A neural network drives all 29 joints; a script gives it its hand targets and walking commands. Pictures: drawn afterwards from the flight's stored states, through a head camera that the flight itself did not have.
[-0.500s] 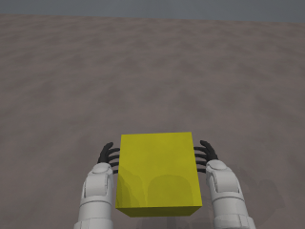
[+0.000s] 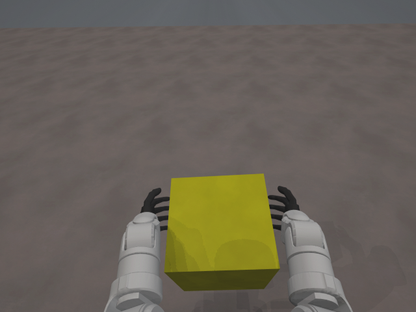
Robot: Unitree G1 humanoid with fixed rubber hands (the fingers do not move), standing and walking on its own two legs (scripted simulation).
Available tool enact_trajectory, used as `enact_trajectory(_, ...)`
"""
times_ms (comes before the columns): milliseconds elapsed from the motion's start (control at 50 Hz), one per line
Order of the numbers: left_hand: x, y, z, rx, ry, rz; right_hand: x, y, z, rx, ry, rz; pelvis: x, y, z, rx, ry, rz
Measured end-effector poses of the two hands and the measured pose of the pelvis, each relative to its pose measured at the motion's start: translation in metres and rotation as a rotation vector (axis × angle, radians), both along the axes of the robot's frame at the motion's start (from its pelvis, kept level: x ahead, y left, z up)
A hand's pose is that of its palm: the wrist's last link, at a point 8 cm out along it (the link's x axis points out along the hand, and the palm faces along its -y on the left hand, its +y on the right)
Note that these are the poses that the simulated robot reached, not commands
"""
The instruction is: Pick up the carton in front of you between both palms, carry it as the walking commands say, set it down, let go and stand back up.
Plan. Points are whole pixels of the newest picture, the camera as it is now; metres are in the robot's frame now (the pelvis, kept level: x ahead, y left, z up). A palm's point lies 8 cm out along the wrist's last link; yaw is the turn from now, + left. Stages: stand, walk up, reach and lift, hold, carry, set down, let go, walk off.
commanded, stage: set down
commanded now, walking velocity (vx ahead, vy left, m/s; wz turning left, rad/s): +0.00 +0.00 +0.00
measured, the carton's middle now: (220, 237) +0.34 +0.00 -0.06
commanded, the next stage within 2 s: none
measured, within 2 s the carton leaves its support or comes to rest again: neither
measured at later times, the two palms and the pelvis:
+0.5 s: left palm (171, 243) +0.38 +0.14 -0.15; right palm (277, 254) +0.34 -0.15 -0.15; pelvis -0.01 +0.05 -0.08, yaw -1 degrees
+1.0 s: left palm (186, 246) +0.44 +0.11 -0.28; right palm (275, 265) +0.38 -0.17 -0.29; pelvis -0.04 +0.04 -0.20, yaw -1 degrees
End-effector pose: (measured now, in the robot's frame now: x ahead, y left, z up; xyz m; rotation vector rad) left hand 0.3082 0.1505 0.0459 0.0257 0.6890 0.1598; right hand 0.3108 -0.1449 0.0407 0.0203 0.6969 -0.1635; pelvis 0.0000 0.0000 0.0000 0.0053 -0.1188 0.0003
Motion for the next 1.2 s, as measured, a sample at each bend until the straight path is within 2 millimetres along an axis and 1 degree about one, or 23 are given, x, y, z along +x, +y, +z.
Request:
enact_trajectory(80, 0.017, 0.005, -0.01, 0.019, 0.004, -0.011, 0.015, 0.007, -0.006, -0.015, 0.001, -0.013, -0.001, 0.003, -0.004, -0.006, 0.034, 0.001)
enact_trajectory(140, 0.031, 0.008, -0.025, 0.021, 0.011, -0.031, 0.022, 0.01, -0.021, -0.021, 0.009, -0.033, 0.0, 0.008, -0.007, -0.012, 0.084, 0.01)
enact_trajectory(220, 0.043, 0.007, -0.06, 0.037, 0.051, -0.06, 0.027, 0.009, -0.058, -0.035, 0.049, -0.048, 0.0, 0.019, -0.013, -0.017, 0.181, 0.007)
enact_trajectory(320, 0.049, 0.0, -0.12, 0.022, 0.054, -0.097, 0.022, 0.004, -0.117, -0.051, 0.052, -0.09, -0.003, 0.034, -0.026, -0.015, 0.353, -0.003)
enact_trajectory(400, 0.056, -0.006, -0.166, 0.001, 0.031, -0.097, 0.021, 0.0, -0.159, -0.049, 0.027, -0.137, -0.008, 0.044, -0.045, -0.014, 0.499, -0.009)
enact_trajectory(460, 0.063, -0.01, -0.19, -0.013, 0.003, -0.082, 0.024, -0.003, -0.182, -0.04, -0.002, -0.159, -0.01, 0.051, -0.063, -0.013, 0.605, -0.018)
enact_trajectory(520, 0.071, -0.012, -0.204, -0.023, -0.026, -0.071, 0.03, -0.004, -0.198, -0.026, -0.033, -0.175, -0.012, 0.054, -0.082, -0.011, 0.675, -0.018)
enact_trajectory(600, 0.082, -0.011, -0.217, -0.034, -0.051, -0.057, 0.043, -0.004, -0.211, -0.005, -0.061, -0.184, -0.017, 0.058, -0.104, -0.016, 0.73, -0.016)
enact_trajectory(660, 0.09, -0.011, -0.23, -0.034, -0.039, -0.063, 0.051, -0.004, -0.22, 0.0, -0.05, -0.182, -0.022, 0.058, -0.117, -0.015, 0.751, -0.015)
enact_trajectory(720, 0.099, -0.014, -0.244, -0.028, -0.021, -0.086, 0.055, -0.008, -0.234, -0.004, -0.029, -0.179, -0.027, 0.058, -0.131, -0.02, 0.771, -0.009)
enact_trajectory(860, 0.116, -0.029, -0.286, 0.006, 0.018, -0.155, 0.057, -0.021, -0.28, 0.001, 0.015, -0.211, -0.034, 0.054, -0.162, -0.01, 0.841, -0.01)
enact_trajectory(980, 0.132, -0.035, -0.324, 0.02, -0.002, -0.185, 0.065, -0.025, -0.321, -0.01, 0.0, -0.224, -0.04, 0.046, -0.195, 0.002, 0.895, -0.01)
enact_trajectory(1200, 0.145, -0.044, -0.394, 0.02, 0.014, -0.223, 0.066, -0.031, -0.391, -0.016, 0.016, -0.277, -0.056, 0.039, -0.253, -0.001, 0.92, -0.005)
